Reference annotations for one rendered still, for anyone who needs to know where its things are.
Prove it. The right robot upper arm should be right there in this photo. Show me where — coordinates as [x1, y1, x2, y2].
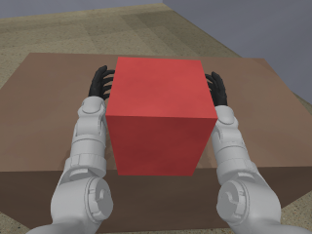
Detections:
[216, 178, 312, 234]

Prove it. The carton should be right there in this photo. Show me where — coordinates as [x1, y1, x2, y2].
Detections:
[105, 57, 218, 176]

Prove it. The pedestal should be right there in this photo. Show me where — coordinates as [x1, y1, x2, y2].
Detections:
[0, 52, 312, 234]

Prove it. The robot left hand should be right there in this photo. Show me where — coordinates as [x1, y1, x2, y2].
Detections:
[88, 65, 115, 100]

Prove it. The robot right forearm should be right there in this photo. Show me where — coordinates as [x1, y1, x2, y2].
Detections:
[211, 105, 271, 189]

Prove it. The robot right hand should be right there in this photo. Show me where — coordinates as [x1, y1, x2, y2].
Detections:
[205, 72, 228, 107]

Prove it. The left robot upper arm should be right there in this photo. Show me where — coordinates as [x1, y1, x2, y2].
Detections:
[25, 176, 114, 234]

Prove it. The robot left forearm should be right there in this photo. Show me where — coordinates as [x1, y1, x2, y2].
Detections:
[51, 96, 107, 216]

